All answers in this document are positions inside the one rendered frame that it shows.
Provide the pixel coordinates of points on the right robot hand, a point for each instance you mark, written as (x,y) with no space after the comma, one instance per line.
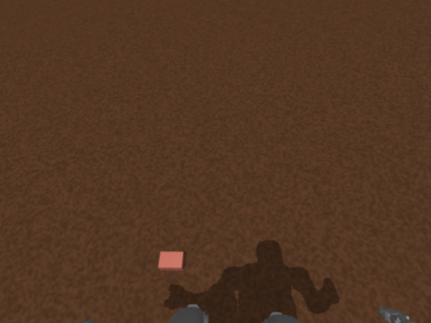
(392,316)

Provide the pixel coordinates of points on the small box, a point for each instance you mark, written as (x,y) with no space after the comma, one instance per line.
(171,261)

